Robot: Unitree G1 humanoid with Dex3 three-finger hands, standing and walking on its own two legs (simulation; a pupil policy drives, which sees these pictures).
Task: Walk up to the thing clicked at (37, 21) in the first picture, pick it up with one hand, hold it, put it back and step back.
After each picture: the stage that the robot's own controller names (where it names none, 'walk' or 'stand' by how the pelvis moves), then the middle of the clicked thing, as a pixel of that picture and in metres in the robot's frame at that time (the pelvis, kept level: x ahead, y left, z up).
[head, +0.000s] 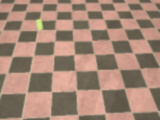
stand; (39, 24) +1.71 +0.49 -0.72
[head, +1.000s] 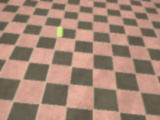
walk; (59, 32) +1.62 +0.18 -0.70
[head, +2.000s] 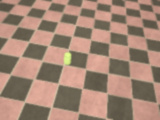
walk; (67, 58) +1.07 +0.06 -0.70
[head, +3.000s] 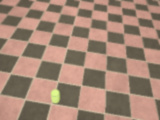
walk; (55, 96) +0.67 +0.14 -0.71
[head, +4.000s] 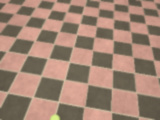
walk; out of the picture +0.46 +0.13 -0.71
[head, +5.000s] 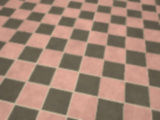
stand; out of the picture +0.34 +0.11 -0.71
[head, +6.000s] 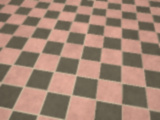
stand; out of the picture +0.33 +0.12 -0.72
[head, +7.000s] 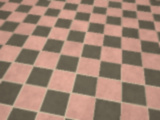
stand; out of the picture +0.35 +0.12 -0.73
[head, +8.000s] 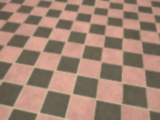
stand; out of the picture +0.34 +0.12 -0.73
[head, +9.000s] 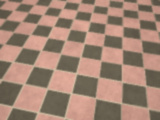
stand; out of the picture +0.33 +0.12 -0.73
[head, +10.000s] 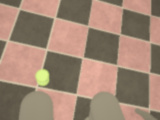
go down; (42, 77) +0.40 +0.13 -0.42
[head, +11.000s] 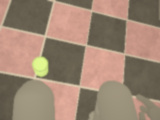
go down; (40, 67) +0.42 +0.15 -0.31
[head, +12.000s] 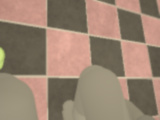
close in; out of the picture +0.41 +0.19 -0.23
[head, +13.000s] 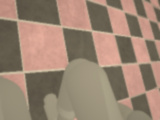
close; out of the picture +0.42 +0.21 -0.22
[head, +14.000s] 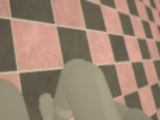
close; out of the picture +0.43 +0.22 -0.22
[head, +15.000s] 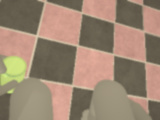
lift; (12, 75) +0.33 +0.22 -0.11
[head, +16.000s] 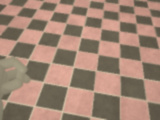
hold; out of the picture +0.28 +0.21 -0.64
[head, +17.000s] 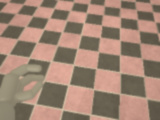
hold; out of the picture +0.21 +0.23 -0.70
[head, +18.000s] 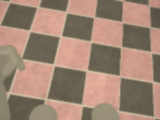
crouch; out of the picture +0.24 +0.21 -0.51
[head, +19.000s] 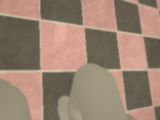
lower; out of the picture +0.23 +0.23 -0.27
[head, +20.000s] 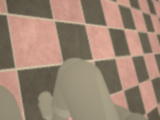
lower; out of the picture +0.23 +0.22 -0.25
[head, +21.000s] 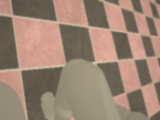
lower; out of the picture +0.23 +0.21 -0.25
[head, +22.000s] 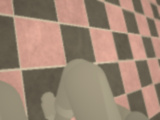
lower; out of the picture +0.23 +0.22 -0.25
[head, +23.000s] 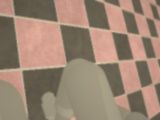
lower; out of the picture +0.23 +0.22 -0.25
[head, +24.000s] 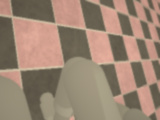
loosen; out of the picture +0.23 +0.21 -0.25
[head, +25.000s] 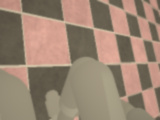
rise; out of the picture +0.23 +0.21 -0.24
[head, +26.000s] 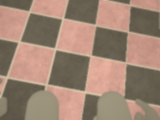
walk; (37, 109) +0.25 +0.20 -0.44
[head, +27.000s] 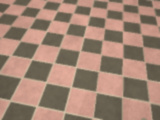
stand; out of the picture +0.19 +0.18 -0.69
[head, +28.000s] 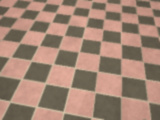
stand; out of the picture +0.20 +0.19 -0.69
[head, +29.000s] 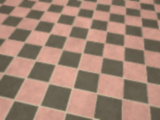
stand; out of the picture +0.20 +0.19 -0.73
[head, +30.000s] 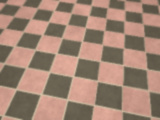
walk; out of the picture +0.23 +0.18 -0.73
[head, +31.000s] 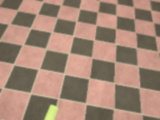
walk; (51, 114) +0.40 +0.14 -0.73
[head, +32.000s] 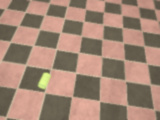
walk; (44, 80) +0.67 +0.25 -0.72
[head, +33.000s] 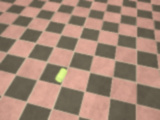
stand; (61, 75) +0.88 +0.17 -0.73
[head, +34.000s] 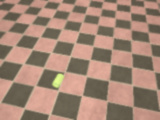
stand; (58, 80) +0.88 +0.18 -0.75
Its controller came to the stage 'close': yes
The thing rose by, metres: 0.35
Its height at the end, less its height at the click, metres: -0.02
